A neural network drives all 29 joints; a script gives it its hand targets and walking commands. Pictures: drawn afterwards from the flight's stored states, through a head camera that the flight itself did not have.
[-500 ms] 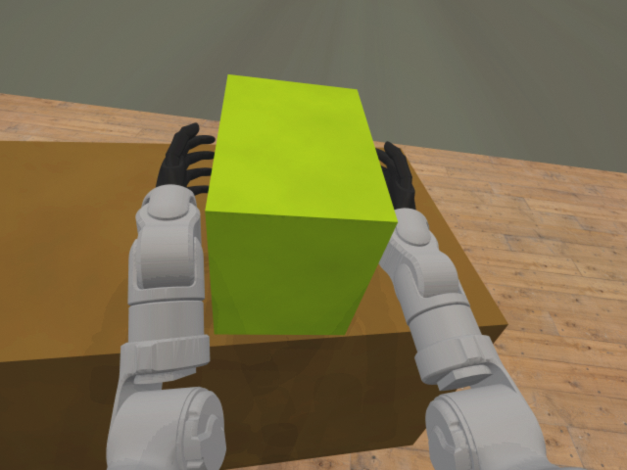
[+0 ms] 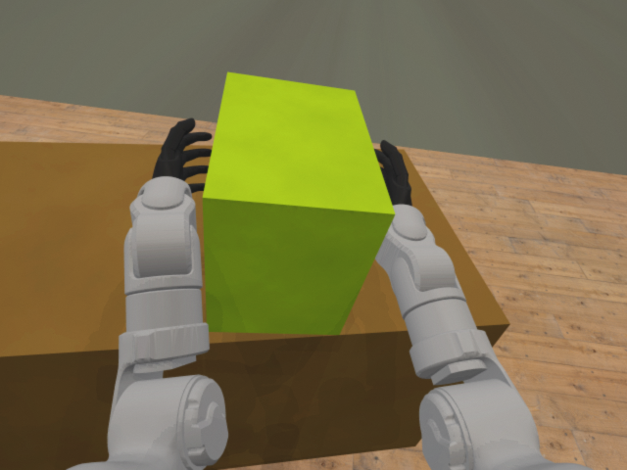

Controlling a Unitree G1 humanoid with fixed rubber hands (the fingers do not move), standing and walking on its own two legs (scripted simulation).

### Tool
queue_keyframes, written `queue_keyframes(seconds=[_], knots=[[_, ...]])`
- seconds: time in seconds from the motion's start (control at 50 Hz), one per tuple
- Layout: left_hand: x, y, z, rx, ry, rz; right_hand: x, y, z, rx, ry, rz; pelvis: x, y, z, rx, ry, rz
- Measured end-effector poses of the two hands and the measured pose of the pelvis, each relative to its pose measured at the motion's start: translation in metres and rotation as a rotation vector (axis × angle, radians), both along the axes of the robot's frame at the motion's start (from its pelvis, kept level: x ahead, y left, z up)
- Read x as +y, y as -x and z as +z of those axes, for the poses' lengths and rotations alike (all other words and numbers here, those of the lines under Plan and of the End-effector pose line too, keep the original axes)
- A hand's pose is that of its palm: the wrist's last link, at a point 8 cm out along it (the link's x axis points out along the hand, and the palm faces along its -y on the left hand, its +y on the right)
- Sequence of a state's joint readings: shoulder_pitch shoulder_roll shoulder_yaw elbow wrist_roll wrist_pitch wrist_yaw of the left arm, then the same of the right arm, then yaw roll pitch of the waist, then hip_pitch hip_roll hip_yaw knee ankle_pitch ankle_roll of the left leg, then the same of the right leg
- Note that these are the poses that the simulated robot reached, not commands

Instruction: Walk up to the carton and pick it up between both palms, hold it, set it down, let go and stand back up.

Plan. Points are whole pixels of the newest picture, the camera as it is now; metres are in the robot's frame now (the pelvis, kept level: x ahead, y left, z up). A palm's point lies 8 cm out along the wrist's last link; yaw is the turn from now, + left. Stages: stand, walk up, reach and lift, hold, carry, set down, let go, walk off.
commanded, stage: hold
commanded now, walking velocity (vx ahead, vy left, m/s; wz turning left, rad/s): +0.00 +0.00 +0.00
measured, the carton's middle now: (284, 205) +0.40 +0.02 +0.17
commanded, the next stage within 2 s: none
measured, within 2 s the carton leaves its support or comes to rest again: neither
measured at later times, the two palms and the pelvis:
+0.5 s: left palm (183, 182) +0.37 +0.13 +0.23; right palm (406, 206) +0.36 -0.13 +0.20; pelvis +0.01 -0.01 +0.00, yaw -1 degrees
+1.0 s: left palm (181, 190) +0.38 +0.14 +0.21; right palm (396, 212) +0.37 -0.12 +0.18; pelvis +0.01 -0.01 +0.00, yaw +0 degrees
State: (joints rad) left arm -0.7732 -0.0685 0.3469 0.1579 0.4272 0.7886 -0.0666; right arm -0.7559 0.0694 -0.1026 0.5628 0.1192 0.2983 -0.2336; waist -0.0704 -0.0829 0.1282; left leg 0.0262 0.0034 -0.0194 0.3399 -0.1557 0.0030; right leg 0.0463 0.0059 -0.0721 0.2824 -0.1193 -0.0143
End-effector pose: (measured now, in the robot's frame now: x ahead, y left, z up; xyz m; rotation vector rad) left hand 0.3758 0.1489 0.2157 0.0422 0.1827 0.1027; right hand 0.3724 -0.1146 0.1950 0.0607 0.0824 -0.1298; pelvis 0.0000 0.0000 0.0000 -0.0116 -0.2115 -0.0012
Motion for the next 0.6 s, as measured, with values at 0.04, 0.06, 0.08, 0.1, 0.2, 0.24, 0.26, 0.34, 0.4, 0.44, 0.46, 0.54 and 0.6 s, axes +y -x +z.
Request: queue_keyframes(seconds=[0.04, 0.06, 0.08, 0.1, 0.2, 0.24, 0.26, 0.34, 0.4, 0.44, 0.46, 0.54, 0.6], knots=[[-0.001, -0.001, -0.001, -0.001, -0.001, -0.003, -0.001, -0.001, -0.001, -0.001, -0.001, -0.001, 0.0, -0.001, 0.0, 0.0, 0.001, 0.001], [-0.001, -0.001, -0.001, -0.002, -0.002, -0.004, -0.001, -0.001, -0.001, -0.003, -0.001, -0.002, 0.0, -0.002, 0.0, -0.001, 0.002, 0.001], [-0.002, 0.0, 0.0, -0.011, -0.005, -0.004, -0.002, 0.0, -0.001, -0.011, -0.011, -0.001, 0.0, -0.003, 0.0, 0.003, 0.003, 0.003], [-0.003, 0.001, 0.002, -0.027, -0.012, -0.004, -0.003, 0.001, 0.001, -0.027, -0.023, 0.0, 0.0, -0.004, 0.0, 0.007, 0.006, 0.005], [-0.01, 0.006, 0.009, -0.061, -0.028, -0.003, -0.01, 0.005, 0.008, -0.06, -0.024, -0.003, -0.001, -0.008, -0.001, -0.014, 0.006, 0.0], [-0.012, 0.006, 0.007, -0.041, -0.021, -0.004, -0.012, 0.005, 0.005, -0.04, -0.019, -0.006, -0.002, -0.01, -0.001, -0.022, 0.0, -0.005], [-0.013, 0.005, 0.006, -0.032, -0.019, -0.004, -0.013, 0.005, 0.003, -0.031, -0.021, -0.006, -0.002, -0.01, -0.001, -0.025, -0.001, -0.006], [-0.016, 0.007, 0.007, -0.034, -0.023, -0.005, -0.016, 0.007, 0.001, -0.034, -0.031, -0.004, -0.004, -0.011, -0.001, -0.03, 0.001, -0.007], [-0.016, 0.009, 0.01, -0.047, -0.02, -0.004, -0.016, 0.008, 0.004, -0.047, -0.031, -0.003, -0.006, -0.011, -0.001, -0.033, 0.003, -0.008], [-0.016, 0.01, 0.011, -0.047, -0.015, -0.001, -0.015, 0.008, 0.005, -0.046, -0.027, -0.002, -0.007, -0.011, -0.001, -0.035, 0.001, -0.009], [-0.015, 0.01, 0.011, -0.044, -0.013, 0.0, -0.015, 0.008, 0.005, -0.044, -0.026, -0.001, -0.008, -0.011, -0.001, -0.035, 0.0, -0.01], [-0.014, 0.01, 0.011, -0.035, -0.006, 0.003, -0.013, 0.007, 0.005, -0.034, -0.025, 0.002, -0.01, -0.011, -0.001, -0.034, -0.003, -0.006], [-0.012, 0.01, 0.011, -0.036, -0.005, 0.004, -0.012, 0.007, 0.006, -0.035, -0.027, 0.004, -0.011, -0.01, -0.001, -0.033, -0.002, -0.003]])
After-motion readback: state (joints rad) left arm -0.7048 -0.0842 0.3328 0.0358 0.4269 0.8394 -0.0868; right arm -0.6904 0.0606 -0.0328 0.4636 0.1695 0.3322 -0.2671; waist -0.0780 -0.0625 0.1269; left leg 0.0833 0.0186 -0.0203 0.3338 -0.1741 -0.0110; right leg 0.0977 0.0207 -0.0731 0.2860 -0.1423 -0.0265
